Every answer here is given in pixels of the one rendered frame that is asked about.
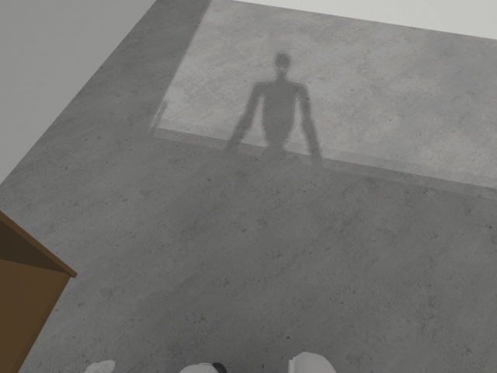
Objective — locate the right robot thigh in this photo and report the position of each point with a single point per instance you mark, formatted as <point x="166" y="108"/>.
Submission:
<point x="310" y="363"/>

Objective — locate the wardrobe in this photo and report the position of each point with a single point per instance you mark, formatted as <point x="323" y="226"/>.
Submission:
<point x="32" y="279"/>

